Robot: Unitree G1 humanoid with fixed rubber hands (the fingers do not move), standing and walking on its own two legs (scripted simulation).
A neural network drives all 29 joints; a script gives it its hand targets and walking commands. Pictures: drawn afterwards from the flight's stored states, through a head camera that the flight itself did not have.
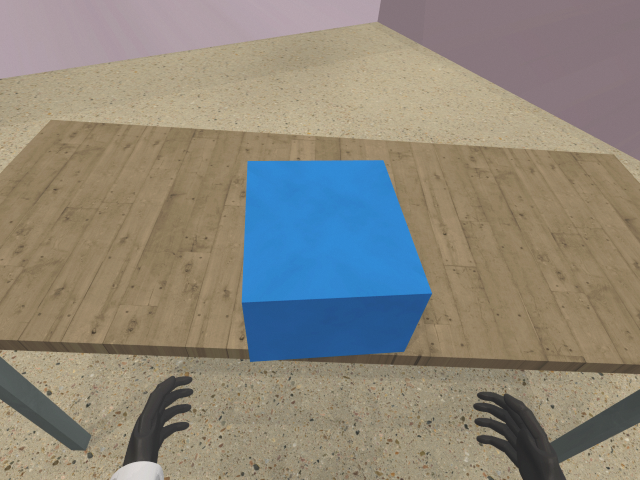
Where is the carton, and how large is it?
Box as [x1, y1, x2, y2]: [242, 160, 431, 361]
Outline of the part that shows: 382,160 247,162 242,307 250,361 393,352 404,350 431,292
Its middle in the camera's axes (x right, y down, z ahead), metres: +0.01 +0.02 +0.63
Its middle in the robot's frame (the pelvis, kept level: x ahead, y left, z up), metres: +0.44 +0.03 +0.00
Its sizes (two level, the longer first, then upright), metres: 0.287 0.238 0.157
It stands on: a table, 0.71 m high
